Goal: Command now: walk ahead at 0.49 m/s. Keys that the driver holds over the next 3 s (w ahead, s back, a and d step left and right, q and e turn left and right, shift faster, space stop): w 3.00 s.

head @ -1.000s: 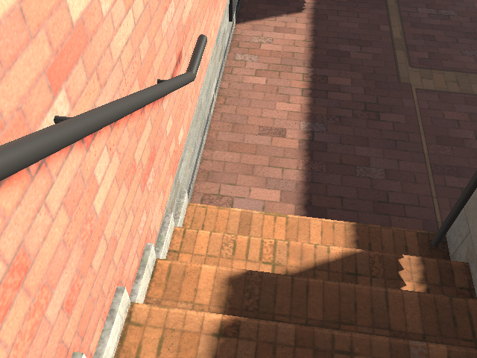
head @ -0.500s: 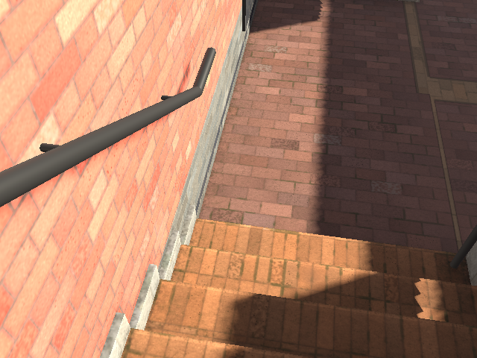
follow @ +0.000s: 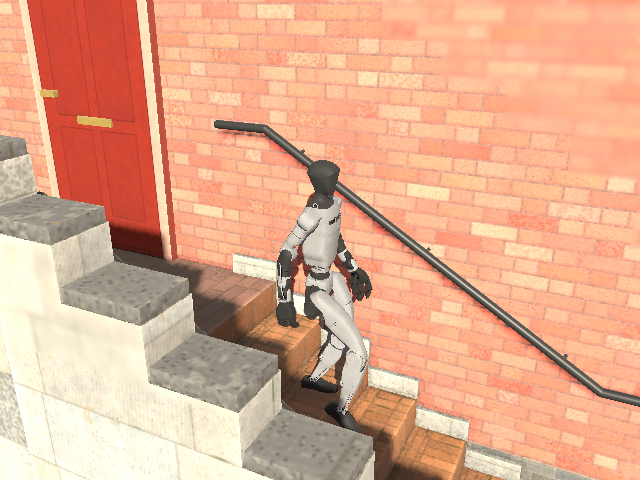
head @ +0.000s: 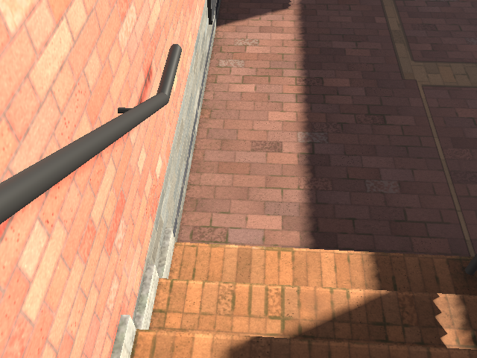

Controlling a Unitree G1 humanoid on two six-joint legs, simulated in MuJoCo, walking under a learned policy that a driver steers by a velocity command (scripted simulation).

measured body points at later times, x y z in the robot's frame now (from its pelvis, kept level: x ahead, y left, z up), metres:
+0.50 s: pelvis +0.30 -0.06 -0.20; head +0.32 -0.05 +0.25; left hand +0.20 +0.15 -0.34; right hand +0.41 -0.28 -0.33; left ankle +0.51 +0.09 -0.84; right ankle +0.22 -0.14 -0.88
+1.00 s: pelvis +0.57 -0.03 -0.36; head +0.58 -0.04 +0.09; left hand +0.69 +0.22 -0.48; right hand +0.50 -0.24 -0.52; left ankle +0.50 +0.05 -1.06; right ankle +0.59 -0.13 -1.02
